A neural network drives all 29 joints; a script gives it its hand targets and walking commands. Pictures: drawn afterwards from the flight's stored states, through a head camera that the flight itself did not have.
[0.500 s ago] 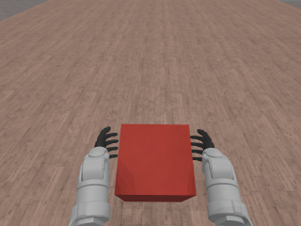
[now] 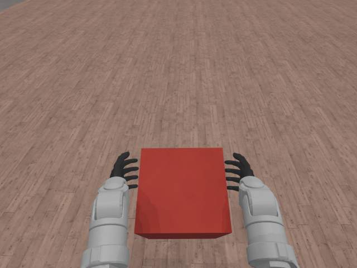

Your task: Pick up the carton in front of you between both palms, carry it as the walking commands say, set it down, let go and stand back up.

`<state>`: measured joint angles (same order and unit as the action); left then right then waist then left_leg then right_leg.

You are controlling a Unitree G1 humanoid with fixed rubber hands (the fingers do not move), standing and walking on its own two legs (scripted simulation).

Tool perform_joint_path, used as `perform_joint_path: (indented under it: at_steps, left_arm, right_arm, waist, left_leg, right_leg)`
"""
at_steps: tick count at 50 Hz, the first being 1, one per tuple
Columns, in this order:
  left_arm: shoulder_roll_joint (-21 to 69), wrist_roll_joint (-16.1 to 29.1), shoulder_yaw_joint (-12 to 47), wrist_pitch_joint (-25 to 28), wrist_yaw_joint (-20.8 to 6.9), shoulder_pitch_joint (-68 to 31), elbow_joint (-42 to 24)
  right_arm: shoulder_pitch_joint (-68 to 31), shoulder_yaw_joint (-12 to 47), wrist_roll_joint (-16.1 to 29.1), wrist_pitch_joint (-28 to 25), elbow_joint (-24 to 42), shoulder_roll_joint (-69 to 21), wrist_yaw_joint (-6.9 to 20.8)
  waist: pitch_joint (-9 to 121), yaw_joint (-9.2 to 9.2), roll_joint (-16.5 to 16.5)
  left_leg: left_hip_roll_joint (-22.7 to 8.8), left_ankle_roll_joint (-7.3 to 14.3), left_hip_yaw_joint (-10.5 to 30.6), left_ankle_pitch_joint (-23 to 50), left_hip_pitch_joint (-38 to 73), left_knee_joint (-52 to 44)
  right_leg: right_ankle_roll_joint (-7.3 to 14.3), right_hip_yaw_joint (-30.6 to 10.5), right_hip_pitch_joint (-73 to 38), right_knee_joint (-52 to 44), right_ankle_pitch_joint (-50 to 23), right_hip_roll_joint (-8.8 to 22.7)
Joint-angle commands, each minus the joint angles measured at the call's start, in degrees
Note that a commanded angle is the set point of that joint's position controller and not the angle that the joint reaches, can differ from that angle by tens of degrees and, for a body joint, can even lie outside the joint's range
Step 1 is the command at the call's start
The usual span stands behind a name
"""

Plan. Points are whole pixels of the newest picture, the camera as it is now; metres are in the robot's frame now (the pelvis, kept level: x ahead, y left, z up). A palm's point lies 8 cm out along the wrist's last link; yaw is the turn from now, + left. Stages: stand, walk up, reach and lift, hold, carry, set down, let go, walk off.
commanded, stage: set down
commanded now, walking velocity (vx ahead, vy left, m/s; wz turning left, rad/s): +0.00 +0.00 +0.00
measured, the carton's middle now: (182, 197) +0.33 +0.00 -0.09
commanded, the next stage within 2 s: none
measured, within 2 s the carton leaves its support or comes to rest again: neither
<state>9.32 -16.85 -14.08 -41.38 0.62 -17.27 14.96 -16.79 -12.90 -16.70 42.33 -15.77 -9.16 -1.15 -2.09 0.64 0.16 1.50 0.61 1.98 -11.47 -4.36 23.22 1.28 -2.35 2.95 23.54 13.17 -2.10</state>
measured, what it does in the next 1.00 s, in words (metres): lowers itself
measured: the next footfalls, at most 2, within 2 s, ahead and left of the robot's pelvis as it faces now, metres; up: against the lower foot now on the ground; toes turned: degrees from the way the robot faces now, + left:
none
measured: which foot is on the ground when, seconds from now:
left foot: down 0.00-1.00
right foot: down 0.00-1.00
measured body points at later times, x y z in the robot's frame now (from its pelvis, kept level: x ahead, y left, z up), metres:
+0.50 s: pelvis -0.05 +0.01 -0.05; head +0.13 +0.01 +0.36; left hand +0.37 +0.14 -0.11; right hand +0.34 -0.16 -0.11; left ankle +0.02 +0.11 -0.74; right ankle +0.01 -0.11 -0.74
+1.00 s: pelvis -0.06 +0.01 -0.17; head +0.18 +0.01 +0.21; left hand +0.43 +0.12 -0.25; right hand +0.37 -0.17 -0.26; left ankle +0.02 +0.12 -0.74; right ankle +0.01 -0.11 -0.74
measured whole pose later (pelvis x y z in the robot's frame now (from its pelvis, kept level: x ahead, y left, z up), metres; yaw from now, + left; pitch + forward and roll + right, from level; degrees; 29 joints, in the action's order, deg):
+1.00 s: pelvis -0.06 +0.01 -0.17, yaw +0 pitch +41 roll -2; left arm 4.6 -20.8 -26.4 -15.8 3.7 -54.4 40.7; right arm -46.5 -32.7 -18.0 17.9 -32.3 -7.5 -2.0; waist 10.5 -3.0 -2.2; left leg 5.3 0.2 3.9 -23.9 -95.1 77.9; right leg -1.3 -2.7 93.0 78.1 26.4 -5.0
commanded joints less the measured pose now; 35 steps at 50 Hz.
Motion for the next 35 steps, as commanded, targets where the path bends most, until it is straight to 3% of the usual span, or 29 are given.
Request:
perform_joint_path:
  at_steps: [1,2,3,4,5,6,8,9,10,11,12,15,17,18,19,20,22,23,24,25,26,28,29,30,31,32,33,34,35]
  left_arm:
    - [52.3,13.5,27.5,2.0,-13.6,-23.7,0.6]
    - [53.6,12.5,25.5,3.0,-13.5,-23.2,0.6]
    - [53.1,12.4,24.0,4.1,-13.8,-26.9,4.5]
    - [51.2,9.2,20.7,5.3,-13.6,-29.8,5.9]
    - [51.4,9.4,19.3,6.1,-13.7,-33.2,9.6]
    - [51.5,7.1,17.0,8.0,-13.5,-36.7,10.3]
    - [48.7,4.9,13.0,11.1,-12.9,-42.1,15.8]
    - [47.2,3.0,11.6,12.2,-12.6,-41.9,15.7]
    - [46.5,2.3,11.3,13.4,-11.6,-44.2,14.2]
    - [47.3,0.6,8.8,14.3,-11.1,-43.0,17.2]
    - [45.0,-0.1,5.1,14.9,-11.2,-43.3,23.6]
    - [43.3,-2.2,3.5,19.9,-10.7,-43.6,25.6]
    - [41.0,-2.8,5.3,23.1,-10.7,-41.4,25.4]
    - [38.9,-4.4,3.1,24.6,-10.4,-42.2,27.2]
    - [40.1,-2.5,5.7,25.5,-10.0,-43.5,25.7]
    - [41.6,-2.9,6.2,26.7,-9.7,-42.8,27.7]
    - [44.6,0.2,9.5,29.5,-10.1,-44.8,26.1]
    - [45.5,2.2,13.5,31.5,-10.2,-48.0,21.1]
    - [43.7,2.3,13.4,32.1,-10.4,-51.1,23.0]
    - [47.1,4.0,15.5,32.0,-10.2,-50.8,24.4]
    - [45.2,3.9,16.9,32.5,-10.4,-51.3,24.2]
    - [49.5,7.4,24.1,32.7,-10.0,-56.1,20.3]
    - [50.5,8.7,27.2,32.6,-9.8,-55.4,18.3]
    - [50.0,9.2,31.5,33.0,-9.2,-58.0,11.2]
    - [49.2,8.5,28.7,31.3,-9.0,-54.2,18.9]
    - [49.4,9.4,29.8,31.4,-9.2,-57.2,16.0]
    - [51.6,9.4,28.3,30.0,-9.8,-56.1,20.7]
    - [49.6,8.3,26.4,29.2,-10.7,-55.3,21.9]
    - [52.8,7.7,25.2,27.9,-11.2,-55.8,23.2]
  right_arm:
    - [-29.9,26.9,14.3,-3.9,2.7,-50.8,14.0]
    - [-30.1,26.4,13.2,-4.9,3.4,-50.4,14.0]
    - [-32.5,23.3,11.3,-6.0,1.8,-50.0,13.5]
    - [-35.8,20.8,10.5,-6.8,-3.0,-48.8,13.7]
    - [-36.0,15.6,7.2,-8.3,-5.9,-47.0,14.0]
    - [-35.0,12.8,4.5,-8.6,-13.8,-48.9,13.9]
    - [-42.9,7.0,2.1,-11.9,-16.4,-46.7,13.4]
    - [-43.0,6.4,1.1,-13.0,-18.7,-48.0,13.1]
    - [-41.9,4.5,0.7,-13.9,-18.6,-46.8,12.8]
    - [-45.9,4.1,0.9,-15.0,-20.0,-46.0,12.7]
    - [-45.8,2.3,-1.6,-16.4,-18.1,-43.5,11.8]
    - [-46.1,1.4,-3.3,-21.5,-22.5,-39.3,11.6]
    - [-47.1,3.1,-2.0,-24.0,-19.7,-40.9,11.8]
    - [-49.0,2.9,-2.6,-25.6,-20.5,-39.7,11.8]
    - [-46.3,3.9,-1.8,-27.0,-19.7,-40.5,11.5]
    - [-48.6,4.4,-0.8,-28.2,-19.1,-41.9,11.8]
    - [-51.1,7.4,0.6,-30.9,-17.9,-40.2,12.2]
    - [-50.4,9.5,2.4,-31.5,-19.9,-42.7,12.2]
    - [-52.2,10.8,2.5,-33.1,-16.1,-42.8,12.3]
    - [-54.4,12.9,4.5,-33.6,-16.1,-42.9,12.4]
    - [-59.9,16.2,6.2,-34.6,-11.7,-43.1,12.2]
    - [-62.7,21.3,7.9,-35.0,-7.5,-43.7,11.4]
    - [-59.2,24.6,9.7,-34.4,-5.7,-46.4,11.0]
    - [-60.3,25.7,11.3,-34.1,-4.2,-47.3,11.1]
    - [-60.2,25.5,11.6,-33.3,-5.8,-45.9,11.3]
    - [-57.8,24.3,9.9,-32.0,-9.6,-47.6,11.4]
    - [-58.8,23.6,10.4,-31.2,-11.1,-46.3,12.0]
    - [-58.6,23.4,9.3,-29.2,-12.6,-50.9,12.1]
    - [-60.2,23.1,11.0,-29.2,-11.6,-50.1,13.0]
  waist:
    - [14.9,1.31,0.7]
    - [17.1,0.71,-1.0]
    - [16.7,-2.04,2.0]
    - [9.8,1.21,-1.5]
    - [8.1,-3.01,0.9]
    - [8.2,-2.76,-1.3]
    - [7.6,-3.46,0.6]
    - [7.2,-1.03,-0.3]
    - [8.7,-4.53,-1.0]
    - [8.4,0.43,-1.7]
    - [9.7,-3.23,1.0]
    - [14.5,-2.86,-0.5]
    - [18.4,0.72,-1.7]
    - [18.8,-0.99,1.2]
    - [21.2,-2.06,-0.6]
    - [25.4,-1.9,1.1]
    - [30.7,-2.63,-0.6]
    - [36.2,-1.56,-1.0]
    - [38.9,-3.92,-0.1]
    - [45.4,-4.15,-2.5]
    - [48.3,-1.64,-1.2]
    - [65.2,-6.38,-2.1]
    - [73.0,-5.71,-0.5]
    - [80.7,-3.7,-3.0]
    - [76.4,-5.9,-2.4]
    - [73.3,-6.27,-2.1]
    - [69.6,-6.02,-4.5]
    - [65.2,-6.13,-0.1]
    - [64.1,-3.73,-3.0]
  left_leg:
    - [2.3,1.1,4.2,16.3,5.1,-1.8]
    - [2.5,0.2,4.6,15.9,4.4,-1.2]
    - [2.2,0.0,3.8,13.4,4.8,-0.3]
    - [3.0,0.5,2.9,8.1,1.1,0.9]
    - [2.0,0.8,3.1,3.6,-2.0,0.4]
    - [3.0,1.0,2.4,0.3,-2.1,1.8]
    - [2.4,1.9,2.4,-6.3,-6.0,5.1]
    - [2.9,1.5,1.8,-7.4,-10.4,5.7]
    - [2.9,1.0,2.0,-5.8,-10.1,7.7]
    - [3.6,1.2,1.8,-4.6,-15.4,8.6]
    - [3.1,1.3,1.9,-4.2,-14.9,8.9]
    - [3.7,0.2,1.9,-1.8,-20.2,13.4]
    - [4.3,0.5,1.6,2.4,-25.1,15.2]
    - [4.5,1.1,1.0,3.3,-25.1,16.6]
    - [4.4,0.8,1.7,4.2,-23.7,18.1]
    - [4.8,0.4,1.0,7.3,-23.8,19.2]
    - [4.8,-0.2,1.6,10.8,-26.3,22.0]
    - [5.7,-0.6,1.8,11.5,-27.5,24.7]
    - [5.6,-0.7,1.6,13.9,-29.6,27.9]
    - [6.1,-0.5,2.0,12.8,-27.7,29.0]
    - [5.7,-0.6,1.7,15.1,-31.0,30.9]
    - [6.8,-1.4,1.1,18.4,-30.1,35.3]
    - [6.4,-1.1,1.6,23.6,-27.4,37.5]
    - [7.0,-1.3,1.3,28.8,-27.0,40.2]
    - [6.1,-1.6,2.6,27.1,-26.5,39.6]
    - [6.4,-1.7,1.8,21.8,-30.0,41.1]
    - [6.8,-2.0,1.0,17.6,-35.7,40.9]
    - [6.5,-1.1,1.5,11.7,-40.4,40.5]
    - [6.5,-1.2,1.1,10.9,-41.2,40.8]
  right_leg:
    - [-0.8,-4.9,0.5,-2.5,-18.0,-1.4]
    - [-0.1,-4.8,-1.9,-2.0,-16.2,-1.4]
    - [0.0,-4.2,0.4,-2.2,-12.3,-1.6]
    - [0.8,-5.1,4.6,-2.3,-7.7,-0.2]
    - [1.3,-3.3,9.5,-0.9,-3.2,-1.7]
    - [1.6,-3.8,10.4,-0.1,-1.3,-1.6]
    - [1.8,-2.7,16.5,2.7,6.0,-1.9]
    - [1.6,-2.3,14.5,4.5,5.3,-2.3]
    - [2.1,-1.8,16.9,6.8,3.4,-2.9]
    - [1.5,-2.4,16.1,7.6,2.4,-2.6]
    - [0.8,-2.6,17.3,8.4,1.2,-2.9]
    - [0.0,-1.9,22.0,13.4,-2.3,-3.3]
    - [-1.2,-1.4,23.6,15.7,-5.4,-4.0]
    - [-1.9,-0.8,28.1,16.1,-4.9,-4.7]
    - [-1.4,-1.6,28.8,18.1,-5.3,-4.3]
    - [-2.0,-0.9,31.4,19.7,-8.0,-5.3]
    - [-2.0,0.0,36.0,22.5,-9.1,-5.7]
    - [-1.3,-0.7,36.4,24.7,-10.2,-5.4]
    - [-2.1,0.5,41.4,27.3,-10.7,-5.9]
    - [-1.8,-0.5,40.3,28.7,-11.1,-5.3]
    - [-2.6,0.8,41.7,30.7,-11.0,-5.7]
    - [-2.3,1.2,40.6,34.1,-17.4,-6.0]
    - [-2.7,1.0,38.3,36.4,-22.2,-6.2]
    - [-2.7,0.3,40.1,39.4,-26.0,-6.0]
    - [-2.7,2.6,45.3,38.9,-21.3,-6.7]
    - [-2.7,2.2,50.5,39.4,-17.1,-6.8]
    - [-1.9,2.0,50.4,38.9,-15.2,-6.0]
    - [-3.0,2.2,53.4,39.7,-10.2,-6.7]
    - [-2.6,2.1,55.3,40.4,-8.8,-6.7]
